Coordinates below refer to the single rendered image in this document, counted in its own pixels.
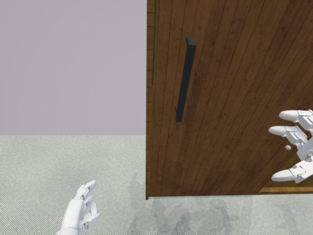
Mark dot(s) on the right robot hand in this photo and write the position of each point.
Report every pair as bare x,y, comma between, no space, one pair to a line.
296,136

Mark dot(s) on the wardrobe door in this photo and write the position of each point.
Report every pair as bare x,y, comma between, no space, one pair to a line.
308,182
253,60

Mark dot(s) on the handle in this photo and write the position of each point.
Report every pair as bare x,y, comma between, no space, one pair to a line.
190,52

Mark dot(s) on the left robot hand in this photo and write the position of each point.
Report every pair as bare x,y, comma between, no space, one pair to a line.
74,215

